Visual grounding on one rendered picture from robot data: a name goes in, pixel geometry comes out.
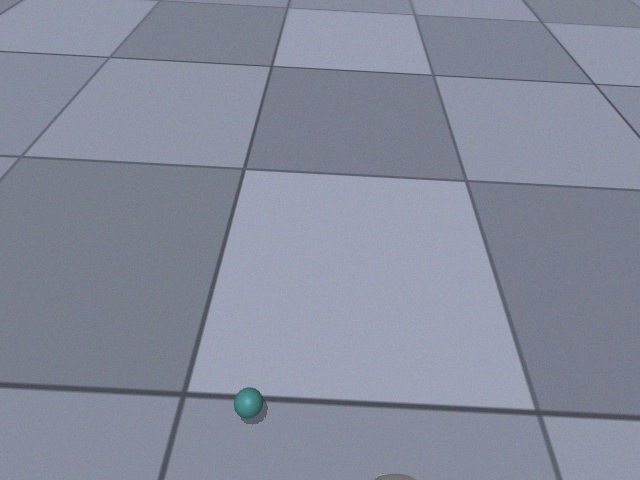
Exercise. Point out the ball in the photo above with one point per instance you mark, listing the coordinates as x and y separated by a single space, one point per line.
248 402

